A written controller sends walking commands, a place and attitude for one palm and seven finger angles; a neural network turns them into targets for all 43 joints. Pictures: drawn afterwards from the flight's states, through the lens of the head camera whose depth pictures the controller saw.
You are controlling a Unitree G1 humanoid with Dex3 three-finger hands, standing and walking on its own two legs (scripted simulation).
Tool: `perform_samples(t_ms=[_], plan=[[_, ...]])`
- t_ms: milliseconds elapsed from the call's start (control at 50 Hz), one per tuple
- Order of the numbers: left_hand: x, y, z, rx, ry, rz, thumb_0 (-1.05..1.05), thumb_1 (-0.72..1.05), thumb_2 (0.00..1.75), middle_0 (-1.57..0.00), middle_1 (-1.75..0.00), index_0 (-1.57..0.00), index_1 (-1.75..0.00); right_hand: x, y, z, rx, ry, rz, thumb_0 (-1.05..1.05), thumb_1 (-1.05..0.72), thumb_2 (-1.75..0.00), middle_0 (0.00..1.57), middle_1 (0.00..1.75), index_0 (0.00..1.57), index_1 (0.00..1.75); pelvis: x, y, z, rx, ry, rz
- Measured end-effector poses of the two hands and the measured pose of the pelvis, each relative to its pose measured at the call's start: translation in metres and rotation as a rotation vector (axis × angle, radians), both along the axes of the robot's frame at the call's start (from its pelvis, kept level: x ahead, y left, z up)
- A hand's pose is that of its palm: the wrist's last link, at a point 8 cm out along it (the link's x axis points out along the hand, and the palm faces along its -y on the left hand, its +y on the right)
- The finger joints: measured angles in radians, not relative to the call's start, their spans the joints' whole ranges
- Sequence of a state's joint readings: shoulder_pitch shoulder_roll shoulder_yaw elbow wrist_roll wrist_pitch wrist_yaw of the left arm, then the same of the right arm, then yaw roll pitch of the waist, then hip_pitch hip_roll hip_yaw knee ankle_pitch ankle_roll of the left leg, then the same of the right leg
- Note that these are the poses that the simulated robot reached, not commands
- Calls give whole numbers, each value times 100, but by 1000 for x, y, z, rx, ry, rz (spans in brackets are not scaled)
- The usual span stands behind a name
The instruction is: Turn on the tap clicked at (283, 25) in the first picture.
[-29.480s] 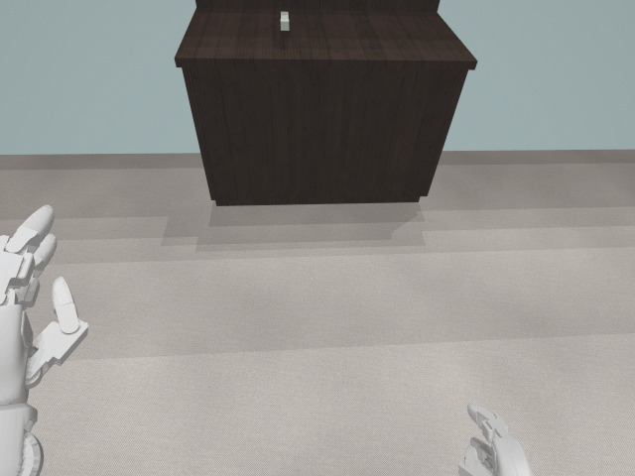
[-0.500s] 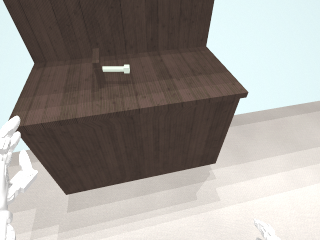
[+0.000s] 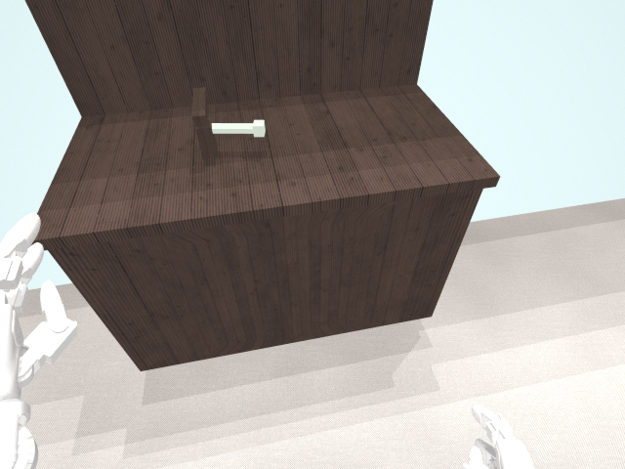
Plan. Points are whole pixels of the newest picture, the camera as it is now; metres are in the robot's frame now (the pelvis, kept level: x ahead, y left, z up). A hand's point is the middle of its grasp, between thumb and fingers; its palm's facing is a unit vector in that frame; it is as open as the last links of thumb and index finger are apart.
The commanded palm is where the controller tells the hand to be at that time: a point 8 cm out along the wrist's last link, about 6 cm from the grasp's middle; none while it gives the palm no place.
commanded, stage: stand and check the lever's angle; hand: left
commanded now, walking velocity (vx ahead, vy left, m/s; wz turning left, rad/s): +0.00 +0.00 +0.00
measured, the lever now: (259, 128) +0.81 +0.18 +0.02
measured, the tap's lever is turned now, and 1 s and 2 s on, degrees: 78 78 78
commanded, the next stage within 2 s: stand and wait in 0.08 s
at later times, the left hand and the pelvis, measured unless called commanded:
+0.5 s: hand (67, 301) +0.24 +0.27 +0.15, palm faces +0.40 -0.84 -0.37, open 7.4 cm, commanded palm +0.19 +0.31 +0.18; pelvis +0.02 +0.03 +0.00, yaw +0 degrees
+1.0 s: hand (69, 298) +0.24 +0.27 +0.15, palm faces +0.39 -0.84 -0.38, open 7.4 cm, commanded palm +0.19 +0.31 +0.18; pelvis +0.03 +0.03 +0.01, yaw +0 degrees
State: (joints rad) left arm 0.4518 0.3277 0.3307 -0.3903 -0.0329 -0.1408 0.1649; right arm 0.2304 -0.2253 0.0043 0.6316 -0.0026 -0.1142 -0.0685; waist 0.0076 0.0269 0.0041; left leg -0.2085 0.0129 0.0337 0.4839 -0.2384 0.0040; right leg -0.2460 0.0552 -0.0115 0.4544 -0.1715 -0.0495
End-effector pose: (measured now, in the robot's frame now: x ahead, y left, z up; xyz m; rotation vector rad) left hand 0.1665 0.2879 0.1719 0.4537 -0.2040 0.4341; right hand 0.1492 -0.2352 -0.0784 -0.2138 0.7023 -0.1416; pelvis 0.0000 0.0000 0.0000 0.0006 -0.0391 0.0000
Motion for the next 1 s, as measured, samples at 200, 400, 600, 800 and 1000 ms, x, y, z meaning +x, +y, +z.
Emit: perform_samples(t_ms=[200,400,600,800,1000], plan=[[23,4,-7,-41,28,-48,2,90,90,-21,-30,-21,-30,29,16,14,-11,-28,20,1,-90,-90,21,30,21,30,12,12,4,-8,16,-8],[32,21,-2,-19,23,-51,2,90,90,-21,-30,-21,-30,43,32,17,-17,-22,26,1,-90,-90,21,30,21,30,21,25,5,-9,28,-9],[37,27,-4,-33,28,-46,2,90,90,-21,-30,-21,-30,45,42,13,-13,-2,30,1,-90,-90,21,30,21,30,24,32,5,-11,31,-9],[38,27,-2,-19,30,-50,2,90,90,-21,-30,-21,-30,45,41,11,-7,4,21,1,-90,-90,21,30,21,30,26,33,5,-13,37,-9],[37,24,-3,-21,44,-47,2,90,90,-21,-30,-21,-30,43,33,11,-16,6,11,1,-90,-90,21,30,21,30,25,30,6,-14,39,-9]])
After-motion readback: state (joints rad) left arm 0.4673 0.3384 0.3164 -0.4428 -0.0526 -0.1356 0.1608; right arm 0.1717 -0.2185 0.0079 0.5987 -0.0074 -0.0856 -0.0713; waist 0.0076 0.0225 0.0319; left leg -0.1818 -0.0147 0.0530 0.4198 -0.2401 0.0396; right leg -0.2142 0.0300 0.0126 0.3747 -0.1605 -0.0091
